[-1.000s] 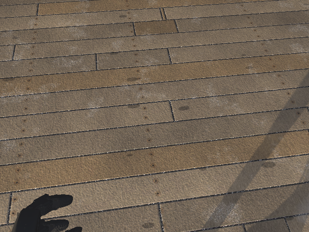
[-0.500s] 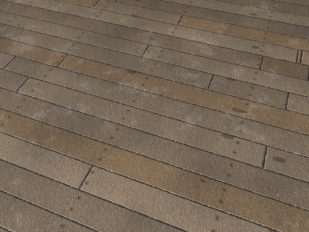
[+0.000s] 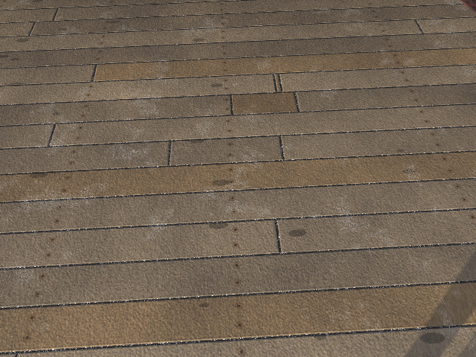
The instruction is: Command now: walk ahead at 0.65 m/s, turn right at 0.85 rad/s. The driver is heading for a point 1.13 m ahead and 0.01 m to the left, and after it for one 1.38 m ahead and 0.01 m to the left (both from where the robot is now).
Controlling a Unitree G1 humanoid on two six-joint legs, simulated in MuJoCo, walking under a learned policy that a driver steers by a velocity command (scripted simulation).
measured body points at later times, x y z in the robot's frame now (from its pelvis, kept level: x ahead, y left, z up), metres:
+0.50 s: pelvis +0.30 -0.18 -0.01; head +0.32 -0.21 +0.44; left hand +0.38 +0.07 -0.12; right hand +0.43 -0.46 -0.11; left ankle +0.58 -0.09 -0.66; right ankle +0.14 -0.19 -0.74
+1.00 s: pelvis +0.74 -0.31 -0.01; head +0.75 -0.30 +0.44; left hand +0.96 -0.05 -0.05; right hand +0.81 -0.58 -0.12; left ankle +0.62 -0.21 -0.74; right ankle +0.95 -0.47 -0.71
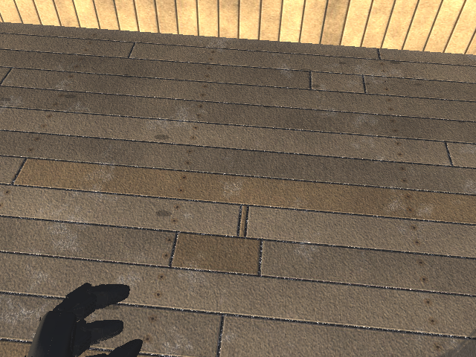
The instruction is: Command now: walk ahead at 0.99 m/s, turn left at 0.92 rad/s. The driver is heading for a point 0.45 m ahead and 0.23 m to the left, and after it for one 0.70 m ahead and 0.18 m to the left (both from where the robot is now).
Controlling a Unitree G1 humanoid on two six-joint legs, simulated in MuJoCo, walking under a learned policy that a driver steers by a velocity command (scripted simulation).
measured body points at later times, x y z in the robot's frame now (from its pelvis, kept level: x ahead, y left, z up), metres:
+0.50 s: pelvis +0.39 +0.01 -0.03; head +0.41 +0.04 +0.41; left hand +0.21 +0.24 -0.17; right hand +0.73 -0.05 -0.07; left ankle +0.53 +0.14 -0.72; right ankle +0.19 -0.21 -0.71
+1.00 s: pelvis +0.67 +0.14 -0.01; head +0.69 +0.17 +0.44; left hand +0.63 +0.45 -0.09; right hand +0.95 +0.03 -0.12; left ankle +0.53 +0.14 -0.69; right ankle +0.84 +0.17 -0.73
